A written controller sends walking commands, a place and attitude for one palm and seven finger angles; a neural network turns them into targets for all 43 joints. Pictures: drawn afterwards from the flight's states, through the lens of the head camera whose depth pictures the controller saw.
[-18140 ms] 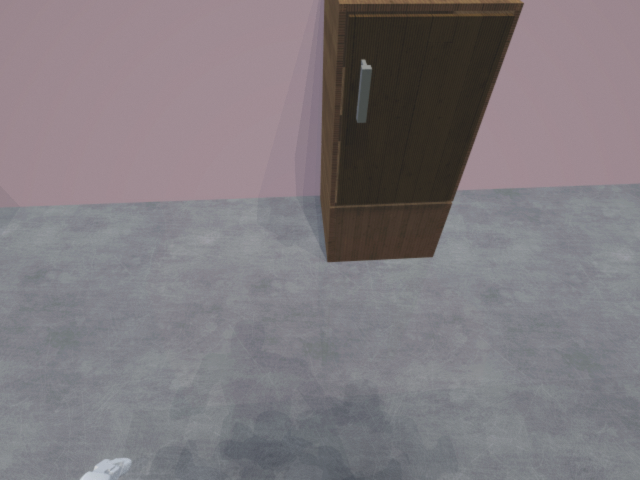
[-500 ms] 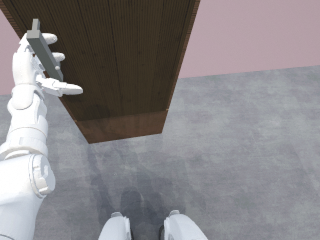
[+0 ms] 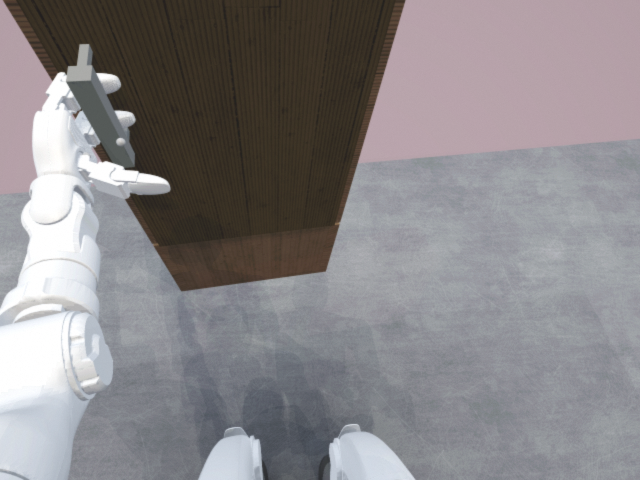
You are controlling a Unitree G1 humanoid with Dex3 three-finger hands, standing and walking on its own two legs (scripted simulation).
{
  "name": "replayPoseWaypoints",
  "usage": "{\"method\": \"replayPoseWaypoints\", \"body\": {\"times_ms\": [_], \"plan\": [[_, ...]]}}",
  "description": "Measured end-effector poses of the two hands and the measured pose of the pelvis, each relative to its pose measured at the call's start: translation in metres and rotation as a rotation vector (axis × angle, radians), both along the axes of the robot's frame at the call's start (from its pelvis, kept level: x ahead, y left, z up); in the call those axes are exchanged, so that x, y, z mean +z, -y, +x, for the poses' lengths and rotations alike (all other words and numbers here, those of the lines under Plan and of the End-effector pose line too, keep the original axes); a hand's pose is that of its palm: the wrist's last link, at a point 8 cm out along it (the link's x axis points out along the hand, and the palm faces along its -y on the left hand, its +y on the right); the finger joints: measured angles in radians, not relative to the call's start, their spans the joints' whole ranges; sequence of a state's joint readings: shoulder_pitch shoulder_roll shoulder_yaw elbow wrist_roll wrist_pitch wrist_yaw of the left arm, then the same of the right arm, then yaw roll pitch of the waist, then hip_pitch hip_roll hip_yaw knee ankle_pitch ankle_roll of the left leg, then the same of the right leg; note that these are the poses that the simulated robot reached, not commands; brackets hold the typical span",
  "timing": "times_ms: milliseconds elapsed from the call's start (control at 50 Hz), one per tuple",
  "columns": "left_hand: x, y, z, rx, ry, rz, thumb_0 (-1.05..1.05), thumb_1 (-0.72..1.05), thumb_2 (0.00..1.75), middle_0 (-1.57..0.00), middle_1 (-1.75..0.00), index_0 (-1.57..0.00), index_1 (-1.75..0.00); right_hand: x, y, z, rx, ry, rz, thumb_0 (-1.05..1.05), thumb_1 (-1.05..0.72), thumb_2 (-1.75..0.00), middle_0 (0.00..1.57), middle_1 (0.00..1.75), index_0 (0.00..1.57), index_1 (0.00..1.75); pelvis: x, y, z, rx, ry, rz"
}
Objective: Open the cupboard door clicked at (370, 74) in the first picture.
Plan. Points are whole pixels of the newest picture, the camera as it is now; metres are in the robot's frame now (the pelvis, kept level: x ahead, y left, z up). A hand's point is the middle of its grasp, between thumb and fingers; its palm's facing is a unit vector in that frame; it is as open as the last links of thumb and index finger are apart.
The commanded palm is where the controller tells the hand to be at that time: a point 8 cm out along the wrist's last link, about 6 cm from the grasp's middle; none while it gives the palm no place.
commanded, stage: close the thumb around the handle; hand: left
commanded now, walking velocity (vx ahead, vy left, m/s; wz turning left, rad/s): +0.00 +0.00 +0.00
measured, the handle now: (106, 110) +0.57 +0.23 +0.07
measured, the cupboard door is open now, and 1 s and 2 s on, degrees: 0 2 45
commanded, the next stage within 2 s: pull the door open along its arc in 0.70 s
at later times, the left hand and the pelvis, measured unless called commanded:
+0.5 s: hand (116, 145) +0.51 +0.21 +0.07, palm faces +0.12 -0.99 -0.01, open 7.7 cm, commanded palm +0.48 +0.24 +0.07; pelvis +0.00 +0.01 +0.00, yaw +0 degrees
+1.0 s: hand (123, 150) +0.50 +0.20 +0.07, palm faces +0.12 -0.99 -0.01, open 6.2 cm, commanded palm +0.45 +0.24 +0.07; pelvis +0.00 +0.00 +0.00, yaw +0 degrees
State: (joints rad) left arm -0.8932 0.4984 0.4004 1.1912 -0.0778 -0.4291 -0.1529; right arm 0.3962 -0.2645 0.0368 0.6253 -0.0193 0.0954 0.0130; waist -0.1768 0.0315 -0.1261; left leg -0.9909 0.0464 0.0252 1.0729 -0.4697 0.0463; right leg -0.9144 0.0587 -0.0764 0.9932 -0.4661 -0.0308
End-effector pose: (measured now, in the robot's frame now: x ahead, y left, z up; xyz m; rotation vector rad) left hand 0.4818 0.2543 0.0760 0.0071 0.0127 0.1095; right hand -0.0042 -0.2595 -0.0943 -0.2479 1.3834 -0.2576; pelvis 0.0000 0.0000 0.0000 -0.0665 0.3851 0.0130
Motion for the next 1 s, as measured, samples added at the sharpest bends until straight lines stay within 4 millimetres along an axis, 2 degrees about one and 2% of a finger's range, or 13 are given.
{"method": "replayPoseWaypoints", "body": {"times_ms": [100, 200, 320, 580, 880, 1000], "plan": [[0.0, 0.0, 0.0, 0.0, 0.004, 0.001, -0.01, -0.47, 0.31, -0.29, -1.2, -0.29, -1.21, 0.0, -0.002, -0.001, -0.001, 0.008, 0.0, 0.0, -0.91, -0.9, 0.2, 0.3, 0.2, 0.3, 0.0, -0.001, -0.001, -0.002, 0.001, -0.001], [-0.003, -0.002, 0.0, 0.002, 0.003, 0.002, -0.01, -0.33, 0.38, -0.3, -1.21, -0.31, -1.22, -0.001, -0.004, -0.003, -0.001, 0.003, 0.0, 0.0, -0.91, -0.9, 0.2, 0.3, 0.2, 0.3, -0.001, -0.003, -0.003, -0.002, -0.001, -0.002], [-0.005, -0.008, 0.0, 0.005, 0.004, 0.007, -0.01, -0.06, 0.49, -0.33, -1.25, -0.33, -1.25, -0.002, -0.007, -0.006, 0.0, -0.012, -0.001, 0.0, -0.91, -0.9, 0.2, 0.3, 0.2, 0.3, -0.002, -0.005, -0.003, 0.0, -0.007, -0.005], [-0.004, -0.005, -0.001, 0.013, 0.002, 0.005, 0.0, 0.62, 0.78, -0.34, -1.31, -0.35, -1.31, -0.002, -0.011, -0.005, 0.002, -0.02, 0.008, 0.0, -0.91, -0.9, 0.2, 0.3, 0.2, 0.3, -0.001, -0.009, 0.0, 0.004, -0.003, -0.009], [-0.004, 0.001, -0.001, 0.008, 0.008, 0.002, 0.01, 0.68, 0.83, -0.32, -1.32, -0.31, -1.32, -0.004, -0.008, 0.0, 0.008, 0.001, 0.006, 0.0, -0.91, -0.9, 0.2, 0.3, 0.2, 0.3, -0.002, -0.005, -0.002, 0.003, -0.003, -0.003], [-0.004, 0.003, -0.009, 0.008, 0.012, 0.002, 0.01, 0.69, 0.81, -0.31, -1.32, -0.3, -1.32, -0.003, -0.006, 0.002, -0.003, 0.007, 0.019, 0.0, -0.91, -0.9, 0.2, 0.3, 0.2, 0.3, 0.001, -0.004, 0.0, -0.008, 0.002, 0.004]]}}
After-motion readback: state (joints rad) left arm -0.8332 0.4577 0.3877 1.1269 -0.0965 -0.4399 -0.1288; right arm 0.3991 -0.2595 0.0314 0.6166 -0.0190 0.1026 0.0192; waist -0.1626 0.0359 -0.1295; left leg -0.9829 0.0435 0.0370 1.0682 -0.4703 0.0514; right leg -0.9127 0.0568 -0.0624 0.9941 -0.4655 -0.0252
